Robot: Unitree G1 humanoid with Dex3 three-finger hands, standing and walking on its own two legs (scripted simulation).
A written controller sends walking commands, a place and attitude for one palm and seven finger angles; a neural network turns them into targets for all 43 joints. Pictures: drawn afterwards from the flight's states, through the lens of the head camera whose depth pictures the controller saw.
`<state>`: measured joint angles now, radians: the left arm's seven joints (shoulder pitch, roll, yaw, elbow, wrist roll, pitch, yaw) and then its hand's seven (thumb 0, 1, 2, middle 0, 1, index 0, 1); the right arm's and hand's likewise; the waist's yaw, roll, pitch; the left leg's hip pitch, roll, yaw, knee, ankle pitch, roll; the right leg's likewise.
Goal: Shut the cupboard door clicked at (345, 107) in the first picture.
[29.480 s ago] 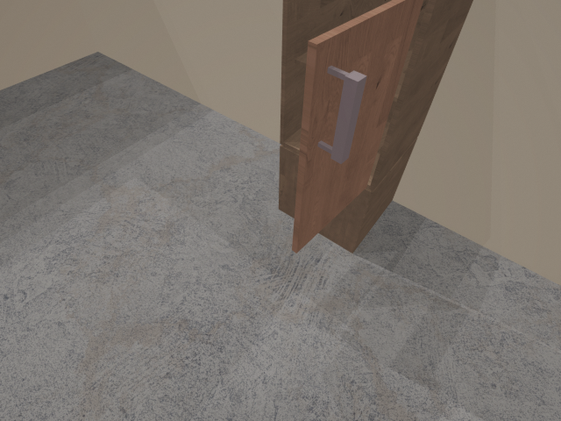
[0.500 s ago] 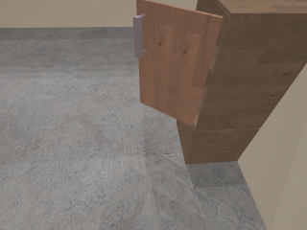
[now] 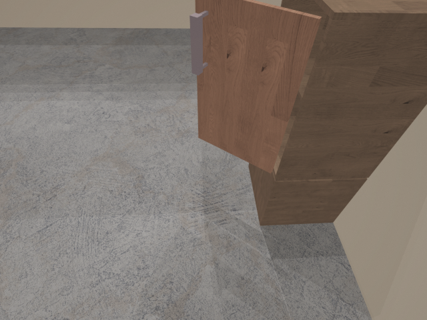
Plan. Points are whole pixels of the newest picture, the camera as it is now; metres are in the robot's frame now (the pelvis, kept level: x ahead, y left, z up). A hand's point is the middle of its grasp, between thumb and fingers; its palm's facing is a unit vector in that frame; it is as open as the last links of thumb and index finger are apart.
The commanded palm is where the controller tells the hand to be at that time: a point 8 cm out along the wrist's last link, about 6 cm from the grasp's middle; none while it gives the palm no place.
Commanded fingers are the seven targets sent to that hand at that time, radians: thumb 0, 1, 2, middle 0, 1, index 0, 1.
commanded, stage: walk to a spot facing it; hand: left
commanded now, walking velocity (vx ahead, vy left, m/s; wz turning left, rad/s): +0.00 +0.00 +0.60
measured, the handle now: (201, 43) +0.86 +0.07 +0.11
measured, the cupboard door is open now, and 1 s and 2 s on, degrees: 53 53 53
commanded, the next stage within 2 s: none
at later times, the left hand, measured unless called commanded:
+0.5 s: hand out of the picture +0.05 +0.24 -0.16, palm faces +0.27 -0.93 -0.27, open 7.4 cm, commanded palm none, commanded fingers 0.00 0.90 0.90 -0.20 -0.30 -0.20 -0.30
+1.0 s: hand out of the picture -0.12 +0.15 -0.18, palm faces +0.60 -0.76 -0.25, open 7.4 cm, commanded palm none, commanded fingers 0.00 0.90 0.90 -0.20 -0.30 -0.20 -0.30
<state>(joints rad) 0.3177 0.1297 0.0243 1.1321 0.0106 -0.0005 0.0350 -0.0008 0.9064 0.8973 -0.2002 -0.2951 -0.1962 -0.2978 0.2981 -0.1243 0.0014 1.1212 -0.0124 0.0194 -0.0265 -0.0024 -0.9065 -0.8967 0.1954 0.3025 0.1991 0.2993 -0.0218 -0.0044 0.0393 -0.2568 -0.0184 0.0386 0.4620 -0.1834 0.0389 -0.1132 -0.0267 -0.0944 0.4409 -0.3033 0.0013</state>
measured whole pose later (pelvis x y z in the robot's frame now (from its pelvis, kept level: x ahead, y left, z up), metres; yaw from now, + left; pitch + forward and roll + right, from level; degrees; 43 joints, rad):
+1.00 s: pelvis -0.02 -0.03 -0.02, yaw +37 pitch +1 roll +1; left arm 0.29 0.22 0.06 0.89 0.02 0.02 0.02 0.00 0.90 0.90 -0.20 -0.30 -0.20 -0.30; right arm 0.14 -0.24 -0.05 0.89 -0.02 0.07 0.04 0.00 -0.91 -0.90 0.19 0.30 0.20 0.30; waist 0.00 -0.04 0.13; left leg -0.30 0.01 0.06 0.60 -0.28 -0.02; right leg -0.21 -0.15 -0.20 0.66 -0.43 0.04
